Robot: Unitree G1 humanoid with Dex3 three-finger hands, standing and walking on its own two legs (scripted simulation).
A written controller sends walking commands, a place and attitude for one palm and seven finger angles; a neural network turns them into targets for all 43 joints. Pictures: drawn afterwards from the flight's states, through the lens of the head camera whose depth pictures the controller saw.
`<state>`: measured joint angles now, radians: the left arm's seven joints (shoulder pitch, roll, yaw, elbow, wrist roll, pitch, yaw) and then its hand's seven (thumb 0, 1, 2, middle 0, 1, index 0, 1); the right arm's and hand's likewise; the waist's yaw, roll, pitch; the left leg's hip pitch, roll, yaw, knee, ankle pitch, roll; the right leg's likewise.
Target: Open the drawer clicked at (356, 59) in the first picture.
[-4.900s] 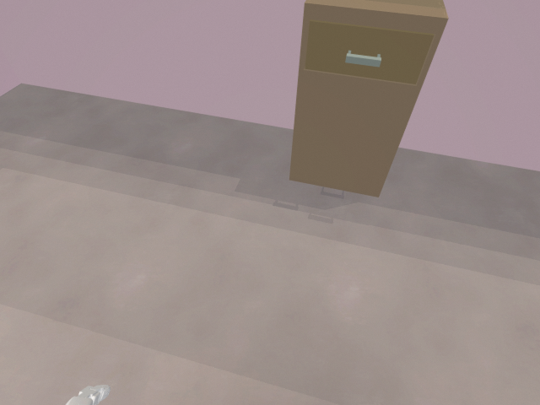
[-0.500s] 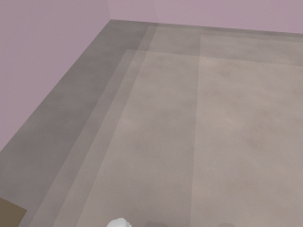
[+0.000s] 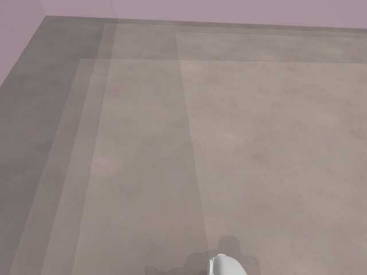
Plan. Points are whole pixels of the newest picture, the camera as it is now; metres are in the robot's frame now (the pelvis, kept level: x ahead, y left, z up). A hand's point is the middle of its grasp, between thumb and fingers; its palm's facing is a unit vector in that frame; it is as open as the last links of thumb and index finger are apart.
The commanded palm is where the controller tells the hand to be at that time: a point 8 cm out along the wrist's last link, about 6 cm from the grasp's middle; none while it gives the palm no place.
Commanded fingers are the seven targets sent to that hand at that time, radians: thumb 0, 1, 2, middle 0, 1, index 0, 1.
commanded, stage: walk to a spot facing it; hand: left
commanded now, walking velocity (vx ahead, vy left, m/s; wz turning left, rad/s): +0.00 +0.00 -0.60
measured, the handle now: out of the picture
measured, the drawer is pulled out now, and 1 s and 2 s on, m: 0.00 0.00 0.00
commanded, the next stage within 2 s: turn to face it in 0.04 s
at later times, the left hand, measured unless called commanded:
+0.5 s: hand (145, 248) +0.20 +0.10 -0.16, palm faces -0.03 -0.99 -0.16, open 7.4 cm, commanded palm none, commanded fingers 0.00 0.90 0.90 -0.20 -0.30 -0.20 -0.30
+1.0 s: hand out of the picture +0.08 +0.22 -0.17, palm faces +0.31 -0.92 -0.26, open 7.4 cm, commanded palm none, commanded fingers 0.00 0.90 0.90 -0.20 -0.30 -0.20 -0.30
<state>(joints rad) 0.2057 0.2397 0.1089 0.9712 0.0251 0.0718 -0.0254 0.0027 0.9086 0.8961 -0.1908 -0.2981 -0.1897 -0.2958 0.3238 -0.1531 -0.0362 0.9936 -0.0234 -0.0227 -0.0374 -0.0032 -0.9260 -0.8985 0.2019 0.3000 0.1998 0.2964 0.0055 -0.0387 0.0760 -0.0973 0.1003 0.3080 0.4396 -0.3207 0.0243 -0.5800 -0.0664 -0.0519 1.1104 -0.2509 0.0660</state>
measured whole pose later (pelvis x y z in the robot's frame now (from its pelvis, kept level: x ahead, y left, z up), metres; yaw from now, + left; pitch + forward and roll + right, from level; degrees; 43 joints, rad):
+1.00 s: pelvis +0.05 -0.02 +0.00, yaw +15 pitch +0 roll -2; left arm 0.16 0.27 0.09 0.95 0.01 0.07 0.02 0.00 0.91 0.90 -0.19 -0.30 -0.19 -0.30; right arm 0.23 -0.20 -0.06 0.93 -0.02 0.03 0.00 0.00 -0.90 -0.90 0.20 0.30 0.20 0.30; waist -0.01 -0.01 0.06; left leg -0.30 -0.02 0.00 0.45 -0.17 0.06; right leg -0.46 -0.09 0.01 1.04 -0.38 0.11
